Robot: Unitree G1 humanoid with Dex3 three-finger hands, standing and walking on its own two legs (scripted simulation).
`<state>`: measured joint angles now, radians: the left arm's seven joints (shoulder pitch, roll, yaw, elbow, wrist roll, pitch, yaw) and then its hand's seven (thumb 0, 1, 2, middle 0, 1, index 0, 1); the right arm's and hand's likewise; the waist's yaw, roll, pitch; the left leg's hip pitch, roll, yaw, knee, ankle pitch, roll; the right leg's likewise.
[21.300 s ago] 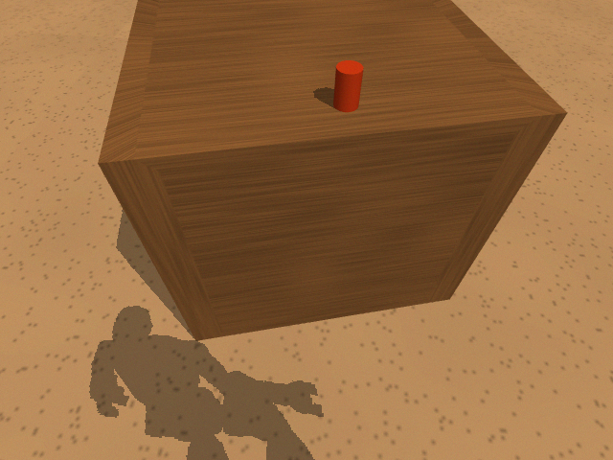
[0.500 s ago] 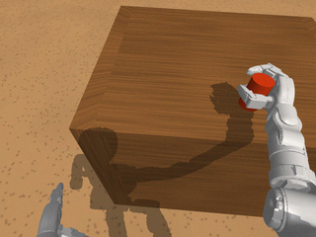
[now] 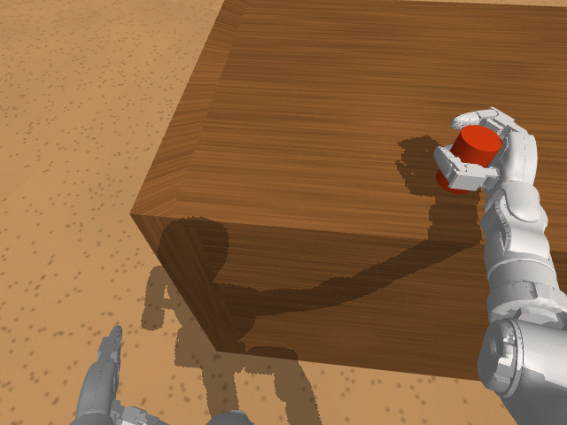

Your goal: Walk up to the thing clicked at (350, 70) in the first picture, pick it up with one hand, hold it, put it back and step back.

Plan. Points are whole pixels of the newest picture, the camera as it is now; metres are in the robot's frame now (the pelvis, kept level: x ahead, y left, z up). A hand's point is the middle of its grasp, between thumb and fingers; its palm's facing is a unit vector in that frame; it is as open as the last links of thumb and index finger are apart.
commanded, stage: lower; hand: right
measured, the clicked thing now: (466, 160) +0.45 -0.22 +0.11
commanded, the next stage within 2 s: loosen in 0.38 s
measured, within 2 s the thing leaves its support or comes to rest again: rests again in 0.20 s
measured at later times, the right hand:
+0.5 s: hand (460, 162) +0.46 -0.21 +0.10, palm faces +0.20 +0.98 +0.02, open 7.4 cm
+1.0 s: hand (462, 166) +0.45 -0.22 +0.09, palm faces +0.20 +0.98 +0.02, open 10.6 cm
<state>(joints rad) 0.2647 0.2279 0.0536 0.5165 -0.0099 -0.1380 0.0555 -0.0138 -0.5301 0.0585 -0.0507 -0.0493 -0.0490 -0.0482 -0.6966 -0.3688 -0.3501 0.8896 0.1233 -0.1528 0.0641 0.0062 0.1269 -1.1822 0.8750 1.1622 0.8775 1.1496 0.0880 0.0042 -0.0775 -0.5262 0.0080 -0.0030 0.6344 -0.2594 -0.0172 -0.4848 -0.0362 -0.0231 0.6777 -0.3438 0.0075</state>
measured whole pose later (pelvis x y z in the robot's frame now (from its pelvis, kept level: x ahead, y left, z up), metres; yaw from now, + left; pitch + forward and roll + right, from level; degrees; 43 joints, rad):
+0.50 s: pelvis +0.01 +0.00 -0.01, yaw +0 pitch +11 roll +1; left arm 0.30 0.23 0.05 0.43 -0.01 -0.13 0.04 -0.01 -0.54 0.07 -0.05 -0.05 -0.04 -0.05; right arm -0.68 -0.37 -0.37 0.92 0.12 -0.24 0.08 0.01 0.13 -1.18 0.88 1.16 0.88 1.15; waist 0.10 0.00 -0.10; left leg -0.59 0.01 0.00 0.70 -0.30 -0.02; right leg -0.56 -0.04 -0.02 0.75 -0.39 0.01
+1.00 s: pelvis +0.00 +0.00 -0.01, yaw +0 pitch +11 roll +1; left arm 0.33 0.24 0.05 0.37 -0.01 -0.11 0.04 -0.01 -0.53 0.06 -0.06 -0.06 -0.06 -0.05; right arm -0.69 -0.39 -0.39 0.93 0.12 -0.23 0.09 0.00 0.24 -0.42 0.84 0.64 0.83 0.63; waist 0.10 0.01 -0.09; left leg -0.63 0.01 0.00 0.75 -0.31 -0.01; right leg -0.59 -0.04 -0.01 0.79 -0.39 0.01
